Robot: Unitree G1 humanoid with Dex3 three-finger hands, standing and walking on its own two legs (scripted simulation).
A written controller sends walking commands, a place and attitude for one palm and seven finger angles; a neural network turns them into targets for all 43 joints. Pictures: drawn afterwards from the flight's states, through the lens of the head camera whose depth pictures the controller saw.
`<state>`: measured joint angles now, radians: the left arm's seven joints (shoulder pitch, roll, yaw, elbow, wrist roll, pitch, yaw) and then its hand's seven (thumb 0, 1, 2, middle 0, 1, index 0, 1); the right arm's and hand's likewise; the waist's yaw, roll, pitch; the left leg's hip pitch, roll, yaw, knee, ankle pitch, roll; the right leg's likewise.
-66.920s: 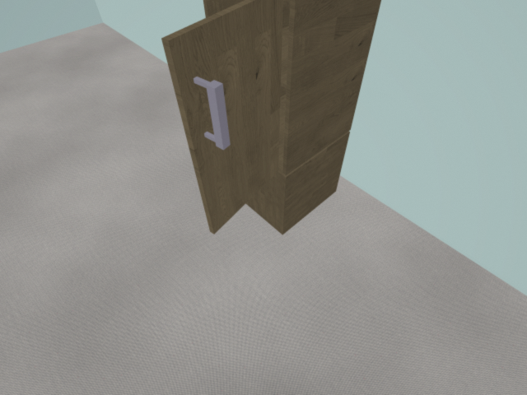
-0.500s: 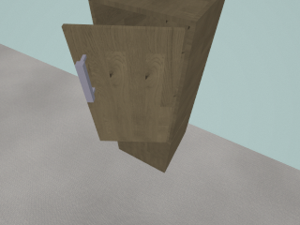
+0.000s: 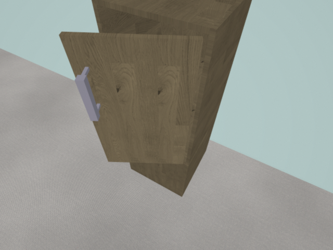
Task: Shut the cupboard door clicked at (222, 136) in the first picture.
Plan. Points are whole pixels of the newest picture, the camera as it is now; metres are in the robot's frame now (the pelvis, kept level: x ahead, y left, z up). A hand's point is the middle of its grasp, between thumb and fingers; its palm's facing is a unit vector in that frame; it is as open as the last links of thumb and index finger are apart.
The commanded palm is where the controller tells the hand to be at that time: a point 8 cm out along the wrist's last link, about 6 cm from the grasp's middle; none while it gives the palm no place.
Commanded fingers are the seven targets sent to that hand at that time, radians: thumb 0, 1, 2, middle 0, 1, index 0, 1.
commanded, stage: come to a stop and stand still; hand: left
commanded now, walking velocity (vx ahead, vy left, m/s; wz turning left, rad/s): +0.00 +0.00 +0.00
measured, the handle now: (90, 95) +0.49 +0.26 +0.08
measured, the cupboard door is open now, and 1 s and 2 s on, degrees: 28 28 28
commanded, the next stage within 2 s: look again from close up in 0.40 s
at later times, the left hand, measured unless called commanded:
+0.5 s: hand out of the picture -0.01 +0.15 -0.18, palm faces +0.05 -0.98 -0.17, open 7.4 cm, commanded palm none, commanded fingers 0.00 0.90 0.90 -0.20 -0.30 -0.20 -0.30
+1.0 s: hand out of the picture +0.01 +0.22 -0.18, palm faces -0.03 -0.98 -0.22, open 7.4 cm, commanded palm none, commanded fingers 0.00 0.90 0.90 -0.20 -0.30 -0.20 -0.30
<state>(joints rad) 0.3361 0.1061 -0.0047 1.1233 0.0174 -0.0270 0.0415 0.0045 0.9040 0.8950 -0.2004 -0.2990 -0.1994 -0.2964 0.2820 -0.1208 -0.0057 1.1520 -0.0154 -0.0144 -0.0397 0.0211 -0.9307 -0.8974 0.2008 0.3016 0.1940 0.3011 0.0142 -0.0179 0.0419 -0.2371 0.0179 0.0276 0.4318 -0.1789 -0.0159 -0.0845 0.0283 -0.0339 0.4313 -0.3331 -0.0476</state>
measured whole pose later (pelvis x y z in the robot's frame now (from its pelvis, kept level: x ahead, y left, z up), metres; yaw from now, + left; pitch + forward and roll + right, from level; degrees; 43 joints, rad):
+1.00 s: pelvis +0.00 +0.04 +0.00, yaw -2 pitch -1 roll +0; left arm 0.30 0.18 -0.02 1.04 0.02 0.00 0.04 0.00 0.90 0.89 -0.20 -0.30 -0.20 -0.30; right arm 0.28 -0.17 0.01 1.05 -0.02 -0.01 -0.02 0.01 -0.93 -0.90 0.20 0.30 0.20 0.30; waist 0.00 -0.01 0.02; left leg -0.28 -0.04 0.06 0.50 -0.21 0.06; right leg -0.13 0.00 0.01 0.50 -0.35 0.00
